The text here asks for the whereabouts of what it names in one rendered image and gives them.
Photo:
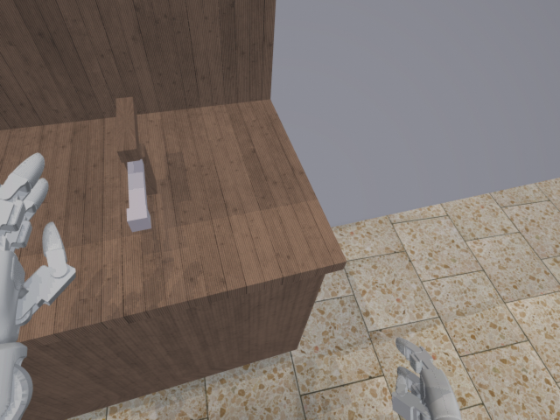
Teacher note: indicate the counter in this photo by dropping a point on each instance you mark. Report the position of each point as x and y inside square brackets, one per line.
[239, 245]

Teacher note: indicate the robot left forearm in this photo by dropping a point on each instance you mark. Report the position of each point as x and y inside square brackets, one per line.
[15, 382]

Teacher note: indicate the left robot hand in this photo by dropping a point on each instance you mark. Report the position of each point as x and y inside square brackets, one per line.
[21, 195]

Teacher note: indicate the tap lever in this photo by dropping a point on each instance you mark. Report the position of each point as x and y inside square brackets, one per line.
[138, 216]

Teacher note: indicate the right robot hand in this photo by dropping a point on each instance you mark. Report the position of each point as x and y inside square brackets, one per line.
[431, 395]

